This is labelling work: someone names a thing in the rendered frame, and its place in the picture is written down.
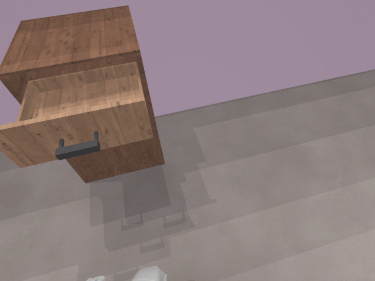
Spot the handle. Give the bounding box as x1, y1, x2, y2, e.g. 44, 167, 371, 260
55, 131, 100, 160

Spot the drawer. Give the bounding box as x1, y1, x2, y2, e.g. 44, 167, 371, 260
0, 62, 154, 168

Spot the cabinet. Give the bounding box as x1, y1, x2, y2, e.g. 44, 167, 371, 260
0, 5, 165, 183

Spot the left robot thigh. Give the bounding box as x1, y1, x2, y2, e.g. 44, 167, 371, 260
131, 267, 167, 281

